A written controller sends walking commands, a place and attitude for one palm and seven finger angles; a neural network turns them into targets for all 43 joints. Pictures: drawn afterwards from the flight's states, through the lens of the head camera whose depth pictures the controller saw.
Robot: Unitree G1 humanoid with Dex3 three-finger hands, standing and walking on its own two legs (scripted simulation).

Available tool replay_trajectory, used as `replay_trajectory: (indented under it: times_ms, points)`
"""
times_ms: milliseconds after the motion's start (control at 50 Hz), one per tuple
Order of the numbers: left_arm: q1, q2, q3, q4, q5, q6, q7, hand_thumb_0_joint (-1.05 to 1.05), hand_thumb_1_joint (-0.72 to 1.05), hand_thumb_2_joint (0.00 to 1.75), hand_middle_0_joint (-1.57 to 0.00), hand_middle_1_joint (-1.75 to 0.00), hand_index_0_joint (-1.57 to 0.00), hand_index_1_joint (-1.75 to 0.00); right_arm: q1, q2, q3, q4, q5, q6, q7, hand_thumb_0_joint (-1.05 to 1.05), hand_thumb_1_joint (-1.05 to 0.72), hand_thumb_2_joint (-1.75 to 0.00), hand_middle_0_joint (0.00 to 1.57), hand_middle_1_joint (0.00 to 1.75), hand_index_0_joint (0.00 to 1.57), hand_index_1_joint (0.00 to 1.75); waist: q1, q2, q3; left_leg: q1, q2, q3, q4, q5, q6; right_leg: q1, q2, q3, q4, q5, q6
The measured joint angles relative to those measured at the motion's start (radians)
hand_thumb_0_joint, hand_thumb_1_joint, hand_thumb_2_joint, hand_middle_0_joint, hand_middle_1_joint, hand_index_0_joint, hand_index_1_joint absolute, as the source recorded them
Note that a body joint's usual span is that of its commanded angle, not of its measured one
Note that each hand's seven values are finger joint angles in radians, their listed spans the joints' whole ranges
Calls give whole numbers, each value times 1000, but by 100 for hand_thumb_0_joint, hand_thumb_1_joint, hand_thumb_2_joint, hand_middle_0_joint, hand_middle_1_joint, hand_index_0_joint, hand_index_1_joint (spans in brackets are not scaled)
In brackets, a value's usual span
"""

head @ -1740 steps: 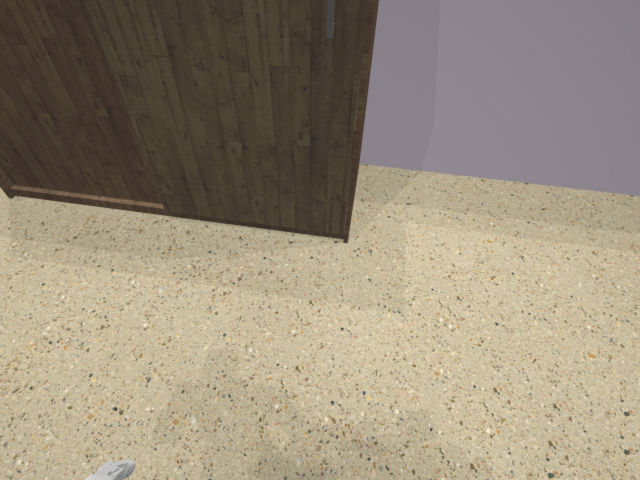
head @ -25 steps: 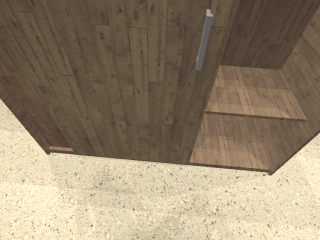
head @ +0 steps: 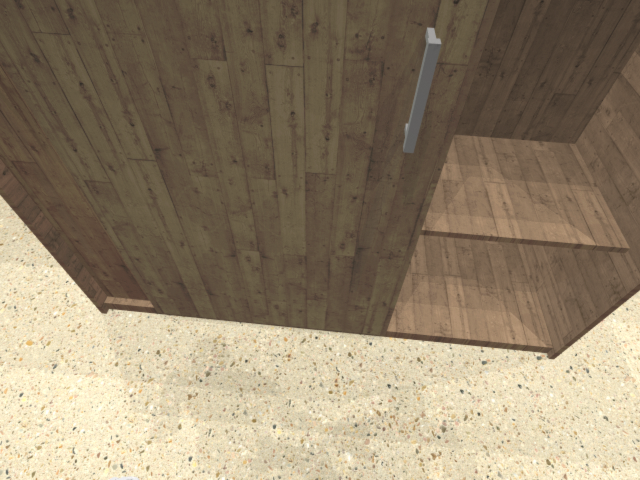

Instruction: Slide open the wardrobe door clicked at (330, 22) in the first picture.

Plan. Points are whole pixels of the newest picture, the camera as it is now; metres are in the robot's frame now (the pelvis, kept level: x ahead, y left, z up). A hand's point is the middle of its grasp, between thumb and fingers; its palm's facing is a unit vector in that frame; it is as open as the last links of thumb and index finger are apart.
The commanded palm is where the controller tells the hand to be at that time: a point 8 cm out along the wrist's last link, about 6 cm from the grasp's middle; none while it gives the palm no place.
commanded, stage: look to check the result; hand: right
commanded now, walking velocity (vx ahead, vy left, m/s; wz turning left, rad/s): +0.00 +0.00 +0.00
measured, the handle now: (418, 94) +0.63 -0.11 +0.16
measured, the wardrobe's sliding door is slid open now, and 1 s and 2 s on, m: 0.56 0.56 0.56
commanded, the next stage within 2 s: stand and wait in 0.32 s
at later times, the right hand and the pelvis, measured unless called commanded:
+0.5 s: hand out of the picture +0.09 -0.21 -0.17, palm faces -0.02 +0.96 -0.28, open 7.4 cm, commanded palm none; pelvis +0.02 +0.01 +0.00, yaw +0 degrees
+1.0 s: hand out of the picture +0.07 -0.22 -0.17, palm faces -0.02 +0.96 -0.28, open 7.4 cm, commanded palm none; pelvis +0.01 +0.01 +0.00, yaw +1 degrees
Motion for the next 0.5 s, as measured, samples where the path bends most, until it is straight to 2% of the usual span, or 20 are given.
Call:
replay_trajectory:
  times_ms: [500]
  points:
    - [30, -44, -3, 18, -2, 1, 8, 0, 90, 89, -20, -30, -20, -30, 17, 37, 3, -2, 4, -5, -11, 0, -90, -89, 20, 30, 20, 30, 4, 5, -7, 36, -12, -5, -18, -19, 10, 34, -12, -4, -7, -27, 11]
